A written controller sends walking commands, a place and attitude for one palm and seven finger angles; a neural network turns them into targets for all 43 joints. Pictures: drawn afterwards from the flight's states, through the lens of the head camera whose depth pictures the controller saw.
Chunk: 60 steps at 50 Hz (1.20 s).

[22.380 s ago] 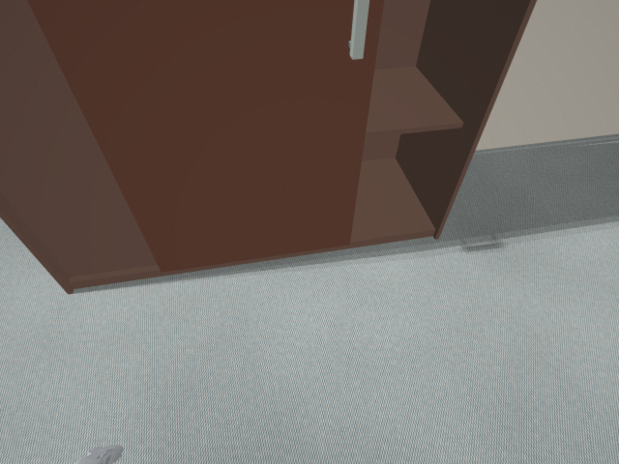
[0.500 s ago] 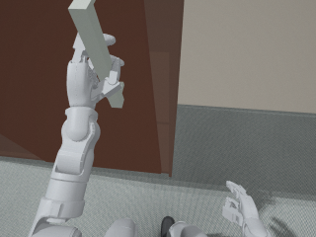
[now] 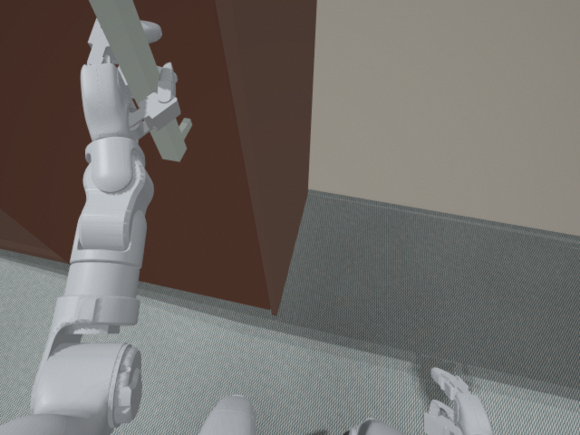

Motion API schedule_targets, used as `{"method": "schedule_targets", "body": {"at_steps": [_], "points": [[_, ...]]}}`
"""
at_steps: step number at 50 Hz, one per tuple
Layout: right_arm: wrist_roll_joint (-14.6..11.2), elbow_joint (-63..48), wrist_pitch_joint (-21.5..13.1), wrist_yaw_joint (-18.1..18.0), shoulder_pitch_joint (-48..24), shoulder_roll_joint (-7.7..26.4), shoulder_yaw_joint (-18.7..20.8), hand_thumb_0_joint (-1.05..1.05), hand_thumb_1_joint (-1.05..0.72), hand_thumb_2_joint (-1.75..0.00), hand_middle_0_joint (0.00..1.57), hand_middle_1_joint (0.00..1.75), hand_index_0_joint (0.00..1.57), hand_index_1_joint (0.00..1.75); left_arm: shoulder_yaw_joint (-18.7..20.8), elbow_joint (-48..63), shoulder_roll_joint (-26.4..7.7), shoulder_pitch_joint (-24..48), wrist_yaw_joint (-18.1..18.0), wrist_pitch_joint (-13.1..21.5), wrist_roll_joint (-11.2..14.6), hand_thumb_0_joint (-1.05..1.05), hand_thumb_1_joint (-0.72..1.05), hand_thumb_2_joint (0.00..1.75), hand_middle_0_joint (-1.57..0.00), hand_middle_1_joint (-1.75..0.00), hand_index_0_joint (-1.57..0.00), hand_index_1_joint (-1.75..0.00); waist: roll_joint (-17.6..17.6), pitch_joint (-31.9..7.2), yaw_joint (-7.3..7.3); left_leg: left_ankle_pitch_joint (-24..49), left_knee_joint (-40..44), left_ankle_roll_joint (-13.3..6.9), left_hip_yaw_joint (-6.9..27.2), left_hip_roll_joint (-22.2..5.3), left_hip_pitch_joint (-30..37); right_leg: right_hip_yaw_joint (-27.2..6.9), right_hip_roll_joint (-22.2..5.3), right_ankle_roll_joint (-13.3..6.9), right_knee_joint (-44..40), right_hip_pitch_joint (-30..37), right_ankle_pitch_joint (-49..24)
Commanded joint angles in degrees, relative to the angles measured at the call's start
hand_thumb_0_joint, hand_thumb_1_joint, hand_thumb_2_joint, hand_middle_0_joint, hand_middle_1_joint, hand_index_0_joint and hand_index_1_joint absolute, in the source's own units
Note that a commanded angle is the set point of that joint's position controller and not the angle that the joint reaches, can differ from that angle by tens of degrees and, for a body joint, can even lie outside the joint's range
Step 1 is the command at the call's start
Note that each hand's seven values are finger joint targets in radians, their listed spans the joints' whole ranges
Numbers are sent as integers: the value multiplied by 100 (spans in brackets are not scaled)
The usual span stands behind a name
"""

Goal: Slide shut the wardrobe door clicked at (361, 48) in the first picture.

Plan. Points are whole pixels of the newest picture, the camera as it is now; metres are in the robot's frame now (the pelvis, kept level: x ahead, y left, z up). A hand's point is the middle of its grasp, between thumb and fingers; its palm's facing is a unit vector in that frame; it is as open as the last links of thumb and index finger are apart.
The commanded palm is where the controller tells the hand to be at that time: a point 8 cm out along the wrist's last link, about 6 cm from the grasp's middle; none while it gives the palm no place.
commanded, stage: step sideways, sliding the door along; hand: left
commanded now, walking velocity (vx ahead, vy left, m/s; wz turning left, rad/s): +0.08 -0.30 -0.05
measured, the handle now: (153, 69) +0.46 +0.24 +0.22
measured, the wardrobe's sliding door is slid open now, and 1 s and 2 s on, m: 0.00 0.00 0.00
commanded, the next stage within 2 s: stop walking and hold the door there in 0.08 s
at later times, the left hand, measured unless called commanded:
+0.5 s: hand (164, 95) +0.42 +0.22 +0.21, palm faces +0.67 -0.69 -0.28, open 6.9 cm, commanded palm +0.37 +0.24 +0.19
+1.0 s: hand (162, 96) +0.42 +0.22 +0.20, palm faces +0.55 -0.80 -0.24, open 6.7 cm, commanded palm +0.38 +0.25 +0.19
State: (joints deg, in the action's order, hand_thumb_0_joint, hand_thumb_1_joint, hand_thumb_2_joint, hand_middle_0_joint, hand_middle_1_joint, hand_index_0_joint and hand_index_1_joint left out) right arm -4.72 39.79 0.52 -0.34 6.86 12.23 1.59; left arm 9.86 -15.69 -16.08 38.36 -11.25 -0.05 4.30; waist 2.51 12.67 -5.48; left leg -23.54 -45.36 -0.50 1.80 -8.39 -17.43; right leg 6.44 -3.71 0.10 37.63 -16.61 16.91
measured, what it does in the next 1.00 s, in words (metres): steps to the right: left foot, then right foot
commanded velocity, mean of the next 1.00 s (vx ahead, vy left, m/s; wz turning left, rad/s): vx -0.07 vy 0.08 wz -0.01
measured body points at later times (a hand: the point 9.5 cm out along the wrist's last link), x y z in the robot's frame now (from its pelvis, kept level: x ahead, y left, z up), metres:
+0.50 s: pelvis +0.06 -0.15 +0.03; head +0.12 -0.19 +0.47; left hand +0.38 +0.25 +0.22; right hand +0.23 -0.42 -0.09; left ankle +0.08 -0.02 -0.66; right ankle +0.10 -0.19 -0.72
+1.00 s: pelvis +0.05 -0.10 +0.02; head +0.06 -0.11 +0.47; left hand +0.39 +0.26 +0.22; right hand +0.15 -0.39 -0.08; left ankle +0.06 +0.04 -0.72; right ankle +0.10 -0.19 -0.72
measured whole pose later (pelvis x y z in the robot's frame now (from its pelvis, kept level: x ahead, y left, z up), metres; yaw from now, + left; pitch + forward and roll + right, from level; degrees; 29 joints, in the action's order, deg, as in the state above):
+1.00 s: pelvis +0.05 -0.10 +0.02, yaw -6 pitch -1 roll +0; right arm -3.6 39.4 -2.6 -4.4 13.8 16.1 1.3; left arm 29.2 -25.8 -30.8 18.3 -7.0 9.6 2.0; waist 1.1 1.6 0.0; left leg -14.9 -26.5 1.5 1.3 -2.7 -11.1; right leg -0.2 3.9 -2.5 23.1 -15.1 7.3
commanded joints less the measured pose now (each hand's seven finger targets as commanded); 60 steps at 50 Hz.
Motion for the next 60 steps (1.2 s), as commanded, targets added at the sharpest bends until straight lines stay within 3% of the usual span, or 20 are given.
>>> {"method": "schedule_targets", "body": {"at_steps": [1,2,3,6,9,10,12,13,14,15,16,20,24,26,34,39,45,47,49,60], "points": [[146,-1090,-175,36,-432,849,345,0,-90,-90,20,30,20,30,-1825,2586,737,3091,628,952,189,0,90,90,-45,-140,-45,-140,1718,-2913,889,3092,2509,-977,2381,-1910,3228,-423,155,-32,1974,-1779,1092],[30,-1167,-187,137,-478,769,399,0,-90,-90,20,30,20,30,-1610,2411,557,3114,705,942,186,0,90,90,-45,-140,-45,-140,900,-2760,783,3346,2505,-1369,2566,-2104,3000,-845,253,-25,2577,-1935,1041],[33,-1085,-165,177,-545,610,358,0,-90,-90,20,30,20,30,-1648,2708,490,3152,776,1025,196,0,90,90,-45,-140,-45,-140,1060,-2614,817,4108,2035,-1445,2001,-1879,3243,-972,25,14,2452,-2167,1054],[36,-1102,-193,308,-498,717,386,0,-90,-90,20,30,20,30,-1254,2650,-45,2982,777,1031,78,0,90,90,-45,-140,-45,-140,1933,-2707,720,4878,1498,-943,520,-1400,3048,-612,113,31,1489,-1355,855],[25,-1244,-247,362,-457,780,403,0,-90,-90,20,30,20,30,-964,2446,-390,2766,796,1014,93,0,90,90,-45,-140,-45,-140,1942,-2733,700,4821,1168,-422,-226,-1171,2610,-161,468,57,163,-34,173],[116,-697,-112,212,-118,1198,467,0,-90,-90,20,30,20,30,2344,5,-3812,1413,520,967,-226,0,90,90,-45,-140,-45,-140,1742,-2800,418,4514,797,-236,-504,-983,2285,-120,612,131,-450,336,-345],[13,-1024,-154,196,-99,970,332,0,-90,-90,20,30,20,30,1508,237,-3141,1366,736,990,-301,0,90,90,-45,-140,-45,-140,208,-2945,442,3063,-1054,-114,-813,7,821,-616,233,-25,-1630,2166,-2618],[-1,-1086,-235,168,-232,830,381,0,-90,-90,20,30,20,30,1962,28,-3527,1355,699,999,-254,0,90,90,-45,-140,-45,-140,-2077,-2853,457,-278,-2227,157,-634,736,-940,-2546,-837,-483,-1639,2851,-4112],[-2,-1093,-298,96,-317,980,345,0,-90,-90,20,30,20,30,1902,63,-3372,1170,632,1051,-212,0,90,90,-45,-140,-45,-140,-1996,-2812,377,-620,-2837,50,139,720,-868,-2938,-1098,-188,-1683,2326,-4263],[19,-990,-410,27,-428,807,194,0,-90,-90,20,30,20,30,1800,291,-3222,1155,572,1097,-211,0,90,90,-45,-140,-45,-140,-978,-2786,395,-499,-2842,64,359,604,-953,-3024,-1347,-546,-1510,2304,-4018],[65,-847,-471,-18,-361,823,127,0,-90,-90,20,30,20,30,2322,165,-3664,882,455,1116,-222,0,90,90,-45,-140,-45,-140,-309,-2683,379,-479,-2427,70,380,494,-966,-2967,-1495,-881,-1402,2206,-3908],[164,-857,-572,-220,-213,975,140,0,-90,-90,20,30,20,30,2757,-83,-3912,354,208,1297,-282,0,90,90,-45,-140,-45,-140,-769,-2860,383,-191,-1005,125,-139,794,-759,-2160,-1327,-642,-1325,2508,-4774],[91,-967,-590,-206,-123,1076,199,0,-90,-90,20,30,20,30,2726,-97,-3898,52,182,1297,-300,0,90,90,-45,-140,-45,-140,-745,-2777,362,-48,-376,77,-228,863,-648,-2237,-1557,-568,-1598,2303,-4830],[70,-963,-582,-193,-82,1150,250,0,-90,-90,20,30,20,30,2798,-120,-4041,-69,172,1296,-324,0,90,90,-45,-140,-45,-140,-317,-2667,374,40,-224,45,-219,885,-509,-2362,-1638,-557,-1775,2018,-4523],[108,-979,-602,-259,235,1269,303,0,-90,-90,20,30,20,30,3173,-52,-4508,-251,120,1391,-350,0,90,90,-45,-140,-45,-140,-152,-2682,328,213,548,-61,-29,839,-577,-2425,-1458,-544,-2006,2138,-3205],[143,-945,-649,-345,366,1244,281,0,-90,-90,20,30,20,30,3034,37,-4336,-333,176,1366,-308,0,90,90,-45,-140,-45,-140,-279,-2681,402,517,1398,-103,-10,790,-108,-2249,-1146,-483,-2066,1768,-2110],[122,-907,-615,-424,374,1319,284,0,-90,-90,20,30,20,30,2660,147,-3930,-328,270,1287,-269,0,90,90,-45,-140,-45,-140,-196,-2600,456,1258,2122,-296,221,227,674,-1881,-279,290,-2094,1110,-709],[124,-894,-597,-436,395,1197,235,0,-90,-90,20,30,20,30,2147,122,-3432,-362,349,1227,-279,0,90,90,-45,-140,-45,-140,94,-2448,595,1099,2098,-262,0,369,649,-1829,-227,144,-2074,951,-542],[160,-874,-567,-465,387,1196,163,0,-90,-90,20,30,20,30,2416,57,-3805,-340,308,1243,-325,0,90,90,-45,-140,-45,-140,398,-2348,556,991,2400,-271,204,255,454,-1555,-75,26,-1874,935,-462],[217,-889,-504,-544,182,1036,-10,0,-90,-90,20,30,20,30,1787,364,-2951,-584,375,1269,-233,0,90,90,-45,-140,-45,-140,382,-1904,473,547,2911,-257,409,-18,217,-991,233,71,-1376,729,-712]]}}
